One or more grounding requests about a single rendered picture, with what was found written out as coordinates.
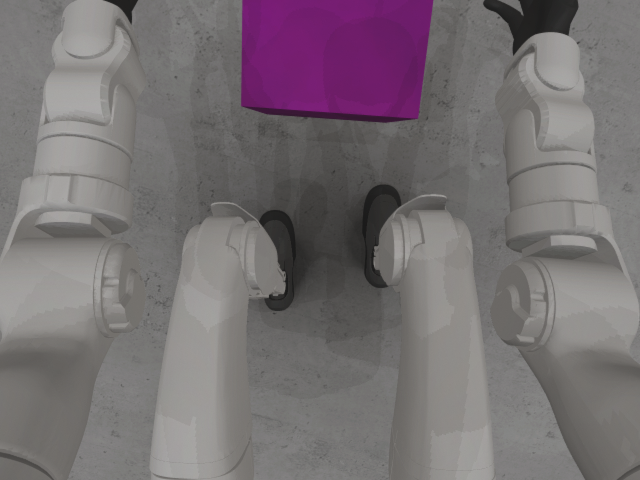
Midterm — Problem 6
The robot left hand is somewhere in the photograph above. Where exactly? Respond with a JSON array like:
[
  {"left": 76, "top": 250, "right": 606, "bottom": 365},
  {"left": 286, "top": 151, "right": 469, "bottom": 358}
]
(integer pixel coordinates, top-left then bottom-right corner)
[{"left": 104, "top": 0, "right": 138, "bottom": 25}]

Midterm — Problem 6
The left robot shin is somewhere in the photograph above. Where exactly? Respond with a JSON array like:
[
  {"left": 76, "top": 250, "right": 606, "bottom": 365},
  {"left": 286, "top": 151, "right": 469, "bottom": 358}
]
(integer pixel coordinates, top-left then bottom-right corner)
[{"left": 182, "top": 202, "right": 286, "bottom": 300}]

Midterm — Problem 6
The robot left upper arm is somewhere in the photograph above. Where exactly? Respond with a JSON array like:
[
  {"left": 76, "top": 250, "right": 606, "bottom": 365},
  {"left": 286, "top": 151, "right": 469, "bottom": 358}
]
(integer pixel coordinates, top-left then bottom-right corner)
[{"left": 0, "top": 237, "right": 146, "bottom": 480}]

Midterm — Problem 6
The right robot forearm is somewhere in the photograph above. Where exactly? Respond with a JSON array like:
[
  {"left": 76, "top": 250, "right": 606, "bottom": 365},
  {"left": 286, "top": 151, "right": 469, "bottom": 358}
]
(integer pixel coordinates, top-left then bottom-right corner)
[{"left": 495, "top": 32, "right": 640, "bottom": 342}]

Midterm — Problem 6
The robot right upper arm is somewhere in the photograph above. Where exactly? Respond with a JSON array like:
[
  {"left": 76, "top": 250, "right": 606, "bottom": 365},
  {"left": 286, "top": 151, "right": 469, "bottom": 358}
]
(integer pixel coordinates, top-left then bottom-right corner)
[{"left": 490, "top": 256, "right": 640, "bottom": 480}]

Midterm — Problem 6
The left robot forearm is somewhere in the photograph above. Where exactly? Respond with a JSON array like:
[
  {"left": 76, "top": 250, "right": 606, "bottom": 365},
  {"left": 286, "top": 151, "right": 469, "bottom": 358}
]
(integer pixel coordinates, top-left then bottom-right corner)
[{"left": 0, "top": 0, "right": 146, "bottom": 331}]

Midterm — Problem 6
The carton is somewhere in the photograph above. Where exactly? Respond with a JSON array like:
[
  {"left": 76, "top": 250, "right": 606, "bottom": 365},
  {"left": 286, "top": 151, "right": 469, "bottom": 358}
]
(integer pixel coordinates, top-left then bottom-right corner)
[{"left": 241, "top": 0, "right": 433, "bottom": 123}]

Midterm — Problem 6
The robot right hand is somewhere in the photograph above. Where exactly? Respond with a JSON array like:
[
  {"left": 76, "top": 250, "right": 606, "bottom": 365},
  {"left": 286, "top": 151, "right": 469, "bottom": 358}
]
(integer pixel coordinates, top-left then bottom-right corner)
[{"left": 483, "top": 0, "right": 578, "bottom": 56}]

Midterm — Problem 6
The left robot foot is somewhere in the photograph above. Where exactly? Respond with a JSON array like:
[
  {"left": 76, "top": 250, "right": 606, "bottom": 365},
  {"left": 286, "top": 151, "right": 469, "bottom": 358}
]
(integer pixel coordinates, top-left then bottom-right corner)
[{"left": 259, "top": 210, "right": 296, "bottom": 311}]

